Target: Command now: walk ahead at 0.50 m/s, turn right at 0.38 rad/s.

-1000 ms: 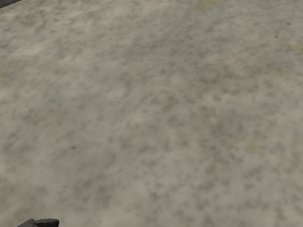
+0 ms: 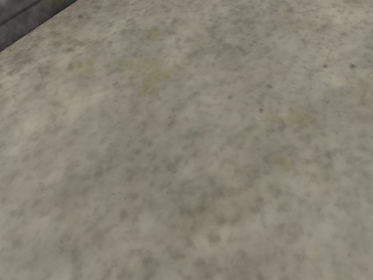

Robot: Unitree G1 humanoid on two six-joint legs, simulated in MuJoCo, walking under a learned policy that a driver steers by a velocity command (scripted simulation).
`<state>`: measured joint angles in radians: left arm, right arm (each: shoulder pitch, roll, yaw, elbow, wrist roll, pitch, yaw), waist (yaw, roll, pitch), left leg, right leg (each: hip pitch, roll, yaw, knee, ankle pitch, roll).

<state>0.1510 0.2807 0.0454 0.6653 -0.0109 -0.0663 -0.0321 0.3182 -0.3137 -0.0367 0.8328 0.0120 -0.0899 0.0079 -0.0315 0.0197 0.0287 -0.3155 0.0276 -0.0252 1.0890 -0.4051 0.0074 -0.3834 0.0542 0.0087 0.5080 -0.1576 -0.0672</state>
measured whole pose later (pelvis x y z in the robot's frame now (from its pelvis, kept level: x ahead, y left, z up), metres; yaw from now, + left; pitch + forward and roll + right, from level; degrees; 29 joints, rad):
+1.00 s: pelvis +0.23 -0.03 +0.01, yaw -34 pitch +2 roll +3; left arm 0.21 0.30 0.06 0.62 0.00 0.03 0.03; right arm 0.09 -0.34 -0.09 0.77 0.00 0.02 -0.03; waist 0.00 0.04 0.06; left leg -0.55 0.00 -0.02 1.06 -0.36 -0.07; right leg -0.29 0.03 0.08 0.46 -0.20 -0.05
